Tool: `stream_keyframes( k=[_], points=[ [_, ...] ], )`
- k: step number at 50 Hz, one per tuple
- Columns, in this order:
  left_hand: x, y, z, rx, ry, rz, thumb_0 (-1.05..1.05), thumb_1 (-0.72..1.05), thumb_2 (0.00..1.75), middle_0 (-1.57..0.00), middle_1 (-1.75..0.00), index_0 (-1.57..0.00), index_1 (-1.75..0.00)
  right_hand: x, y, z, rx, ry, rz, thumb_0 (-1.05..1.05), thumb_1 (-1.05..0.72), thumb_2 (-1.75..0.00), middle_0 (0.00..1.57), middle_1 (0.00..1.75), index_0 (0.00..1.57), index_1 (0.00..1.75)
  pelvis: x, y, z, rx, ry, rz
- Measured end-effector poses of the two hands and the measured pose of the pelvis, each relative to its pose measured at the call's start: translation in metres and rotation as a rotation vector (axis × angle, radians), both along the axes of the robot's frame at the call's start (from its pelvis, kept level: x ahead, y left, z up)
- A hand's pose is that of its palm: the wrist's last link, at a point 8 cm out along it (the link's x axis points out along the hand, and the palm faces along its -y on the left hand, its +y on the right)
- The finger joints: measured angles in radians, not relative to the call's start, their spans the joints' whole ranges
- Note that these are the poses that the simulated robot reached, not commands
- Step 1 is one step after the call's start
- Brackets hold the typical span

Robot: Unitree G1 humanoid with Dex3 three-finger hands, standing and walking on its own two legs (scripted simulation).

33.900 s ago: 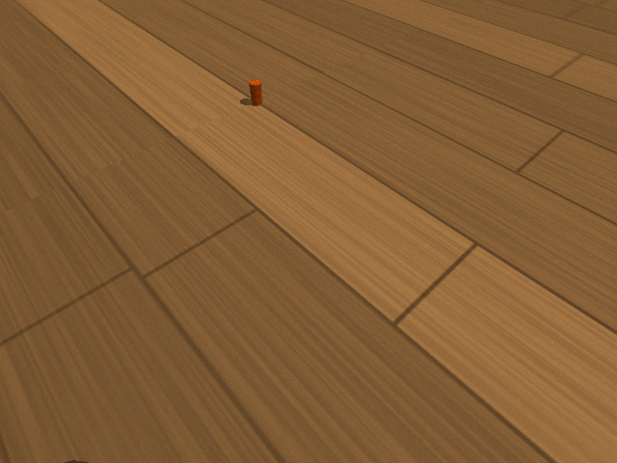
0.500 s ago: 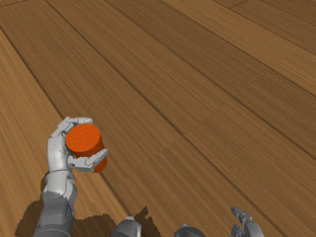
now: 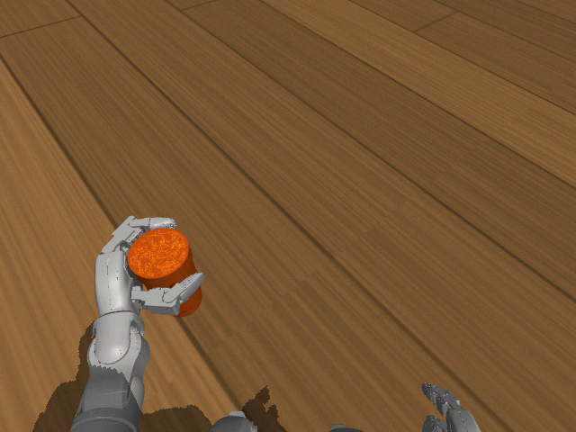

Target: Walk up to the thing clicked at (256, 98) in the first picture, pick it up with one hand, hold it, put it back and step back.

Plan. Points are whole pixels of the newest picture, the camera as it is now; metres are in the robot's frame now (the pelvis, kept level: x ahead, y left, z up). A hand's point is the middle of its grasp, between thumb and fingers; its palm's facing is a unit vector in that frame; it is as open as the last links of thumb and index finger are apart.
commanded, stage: hold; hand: left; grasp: from the side
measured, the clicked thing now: (172, 278) +0.33 +0.18 +0.01
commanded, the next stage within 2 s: none
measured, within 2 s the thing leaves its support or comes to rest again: neither
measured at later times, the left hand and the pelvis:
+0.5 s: hand (163, 262) +0.33 +0.18 +0.06, palm faces +0.23 -0.97 +0.01, open 10.0 cm; pelvis +0.00 +0.00 +0.01, yaw +0 degrees
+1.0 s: hand (166, 260) +0.33 +0.17 +0.06, palm faces +0.23 -0.97 +0.01, open 10.0 cm; pelvis +0.00 +0.00 +0.02, yaw +0 degrees
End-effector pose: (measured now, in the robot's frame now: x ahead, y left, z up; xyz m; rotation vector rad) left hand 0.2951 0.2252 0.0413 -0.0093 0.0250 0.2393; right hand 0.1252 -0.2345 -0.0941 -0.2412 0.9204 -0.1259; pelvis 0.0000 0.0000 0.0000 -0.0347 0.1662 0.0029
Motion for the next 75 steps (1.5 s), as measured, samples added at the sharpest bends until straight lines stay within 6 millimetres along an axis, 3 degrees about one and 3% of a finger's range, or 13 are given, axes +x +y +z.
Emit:
stream_keyframes(
  k=[34, 75],
  points=[
    [0.003, -0.005, 0.024, 0.001, -0.01, -0.019, 0.02, -0.3, 0.96, -0.75, -0.97, -0.71, -0.95, 0.004, 0.007, 0.016, 0.009, -0.038, 0.003, 0.01, -0.92, -0.9, 0.2, 0.3, 0.2, 0.3, 0.0, 0.005, 0.014, 0.003, -0.06, -0.002],
    [-0.006, -0.006, 0.023, 0.012, -0.004, -0.018, 0.02, -0.3, 0.96, -0.75, -0.97, -0.71, -0.95, 0.003, 0.004, 0.018, 0.015, -0.038, 0.003, 0.02, -0.92, -0.9, 0.2, 0.3, 0.2, 0.3, -0.002, 0.003, 0.016, 0.007, -0.065, -0.002]
  ],
)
